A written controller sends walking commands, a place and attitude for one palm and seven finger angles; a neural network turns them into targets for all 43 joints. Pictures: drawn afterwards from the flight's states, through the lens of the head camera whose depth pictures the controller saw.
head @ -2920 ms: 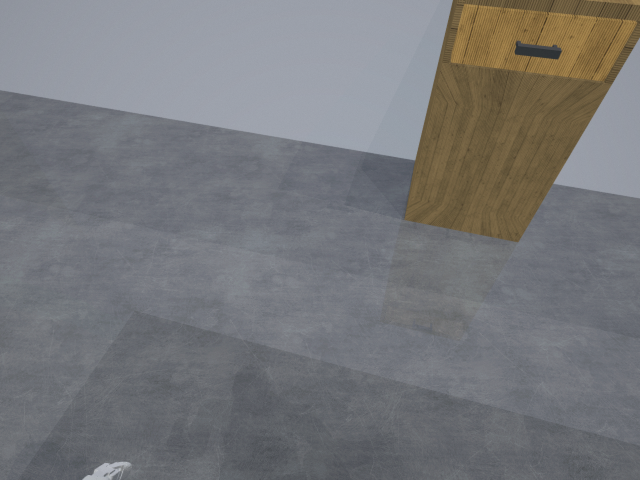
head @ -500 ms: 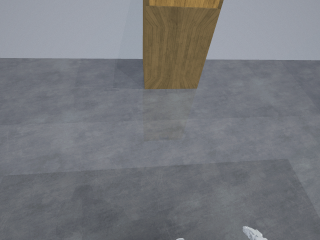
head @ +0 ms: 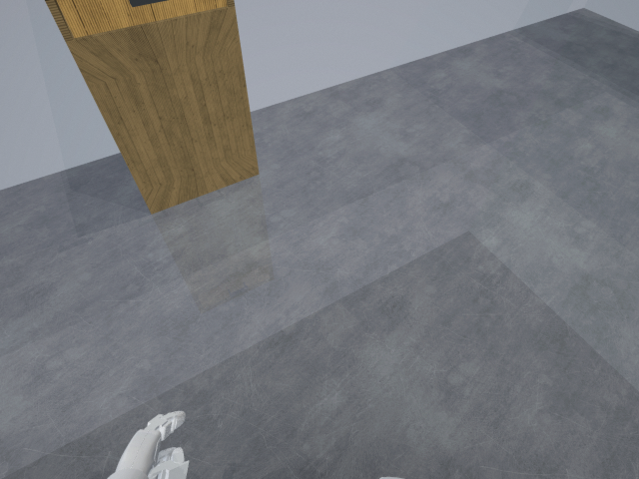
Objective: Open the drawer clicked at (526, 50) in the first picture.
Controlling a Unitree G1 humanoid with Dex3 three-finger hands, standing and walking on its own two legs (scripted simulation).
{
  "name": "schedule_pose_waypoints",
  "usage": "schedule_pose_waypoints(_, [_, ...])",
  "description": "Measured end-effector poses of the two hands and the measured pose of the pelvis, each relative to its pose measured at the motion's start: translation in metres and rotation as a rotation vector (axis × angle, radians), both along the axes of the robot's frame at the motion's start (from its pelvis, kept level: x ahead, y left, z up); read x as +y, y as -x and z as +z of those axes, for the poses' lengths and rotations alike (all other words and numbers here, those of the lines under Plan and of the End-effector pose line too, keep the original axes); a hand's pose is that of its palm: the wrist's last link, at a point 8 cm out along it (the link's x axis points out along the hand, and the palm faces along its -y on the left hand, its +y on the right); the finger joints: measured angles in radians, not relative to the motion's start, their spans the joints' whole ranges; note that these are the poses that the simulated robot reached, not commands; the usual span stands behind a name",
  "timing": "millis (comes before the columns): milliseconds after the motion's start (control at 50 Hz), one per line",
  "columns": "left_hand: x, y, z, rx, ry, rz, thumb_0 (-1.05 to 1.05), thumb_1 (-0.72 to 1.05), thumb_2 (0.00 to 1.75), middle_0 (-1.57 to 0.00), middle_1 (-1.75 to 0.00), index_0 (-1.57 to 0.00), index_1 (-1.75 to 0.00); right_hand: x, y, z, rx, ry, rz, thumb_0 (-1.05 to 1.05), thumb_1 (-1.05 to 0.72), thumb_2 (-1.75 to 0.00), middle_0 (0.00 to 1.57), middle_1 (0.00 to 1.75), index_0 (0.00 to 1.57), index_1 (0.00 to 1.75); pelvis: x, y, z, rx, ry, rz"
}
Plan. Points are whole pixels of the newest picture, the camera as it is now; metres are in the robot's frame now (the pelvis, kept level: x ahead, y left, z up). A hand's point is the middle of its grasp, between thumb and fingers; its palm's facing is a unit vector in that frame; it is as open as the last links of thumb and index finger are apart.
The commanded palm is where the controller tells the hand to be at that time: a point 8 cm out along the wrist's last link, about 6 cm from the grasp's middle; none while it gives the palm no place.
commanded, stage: walk to a spot facing it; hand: left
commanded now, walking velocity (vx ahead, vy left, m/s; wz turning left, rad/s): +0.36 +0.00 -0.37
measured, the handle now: out of the picture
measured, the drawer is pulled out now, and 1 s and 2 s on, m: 0.00 0.00 0.00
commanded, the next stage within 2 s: turn to face it in 1.22 s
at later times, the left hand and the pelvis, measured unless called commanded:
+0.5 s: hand (173, 397) +0.26 +0.23 -0.16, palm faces -0.14 -0.98 -0.15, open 7.4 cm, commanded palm none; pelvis +0.20 +0.04 +0.02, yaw -13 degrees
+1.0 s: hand (293, 238) +0.57 +0.05 -0.16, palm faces -0.33 -0.93 -0.18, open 7.3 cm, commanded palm none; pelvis +0.41 -0.07 +0.01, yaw -22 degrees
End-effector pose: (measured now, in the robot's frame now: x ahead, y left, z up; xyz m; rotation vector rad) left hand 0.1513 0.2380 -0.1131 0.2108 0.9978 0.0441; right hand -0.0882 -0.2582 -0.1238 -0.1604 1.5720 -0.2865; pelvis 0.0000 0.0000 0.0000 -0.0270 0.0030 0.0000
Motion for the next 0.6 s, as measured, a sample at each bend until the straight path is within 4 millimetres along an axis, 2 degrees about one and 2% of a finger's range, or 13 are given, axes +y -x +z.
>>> schedule_pose_waypoints(60, [-0.008, -0.003, 0.001, 0.028, -0.001, -0.002, 0.01, 0.91, 0.89, -0.2, -0.29, -0.2, -0.3, -0.004, -0.037, 0.002, -0.059, 0.005, -0.007, 0.01, -0.91, -0.89, 0.2, 0.3, 0.2, 0.3, -0.002, -0.018, 0.007, -0.011, -0.003, -0.031])
schedule_pose_waypoints(160, [-0.008, 0.006, -0.006, 0.167, 0.002, -0.012, 0.01, 0.91, 0.89, -0.2, -0.29, -0.2, -0.3, 0.002, -0.133, 0.012, -0.276, 0.008, 0.002, 0.01, -0.91, -0.89, 0.2, 0.3, 0.2, 0.3, 0.002, -0.053, 0.015, -0.008, -0.004, -0.078])
schedule_pose_waypoints(280, [0.019, 0.0, -0.027, 0.287, 0.02, 0.028, 0.01, 0.91, 0.89, -0.2, -0.3, -0.21, -0.3, 0.026, -0.239, 0.021, -0.448, 0.018, 0.046, 0.0, -0.91, -0.89, 0.2, 0.3, 0.2, 0.3, 0.021, -0.107, 0.009, -0.015, 0.018, -0.115])
schedule_pose_waypoints(340, [0.036, -0.016, -0.042, 0.337, 0.018, 0.033, 0.01, 0.91, 0.89, -0.2, -0.29, -0.2, -0.3, 0.04, -0.274, 0.018, -0.498, 0.045, 0.05, 0.0, -0.91, -0.89, 0.2, 0.3, 0.2, 0.3, 0.034, -0.136, -0.001, -0.023, 0.013, -0.15])
schedule_pose_waypoints(400, [0.044, -0.045, -0.037, 0.36, 0.009, 0.008, 0.01, 0.91, 0.89, -0.2, -0.29, -0.2, -0.3, 0.054, -0.281, 0.021, -0.48, 0.046, 0.006, 0.0, -0.91, -0.89, 0.2, 0.3, 0.2, 0.3, 0.041, -0.16, 0.005, -0.024, 0.013, -0.182])
schedule_pose_waypoints(460, [0.045, -0.084, -0.024, 0.334, 0.011, -0.015, 0.01, 0.91, 0.89, -0.2, -0.29, -0.2, -0.3, 0.065, -0.274, 0.024, -0.408, 0.042, -0.061, 0.0, -0.92, -0.89, 0.21, 0.3, 0.2, 0.3, 0.044, -0.185, 0.017, -0.018, 0.008, -0.209])
schedule_pose_waypoints(540, [0.036, -0.137, -0.013, 0.301, 0.012, -0.047, 0.01, 0.91, 0.9, -0.2, -0.29, -0.2, -0.3, 0.073, -0.258, 0.024, -0.297, 0.031, -0.139, 0.0, -0.94, -0.89, 0.21, 0.3, 0.2, 0.3, 0.043, -0.217, 0.025, -0.007, -0.001, -0.242])
schedule_pose_waypoints(600, [0.023, -0.175, -0.011, 0.294, 0.016, -0.082, 0.01, 0.91, 0.9, -0.2, -0.29, -0.2, -0.3, 0.082, -0.246, 0.022, -0.215, 0.006, -0.202, 0.0, -0.93, -0.89, 0.21, 0.3, 0.2, 0.3, 0.038, -0.242, 0.026, -0.003, -0.01, -0.266])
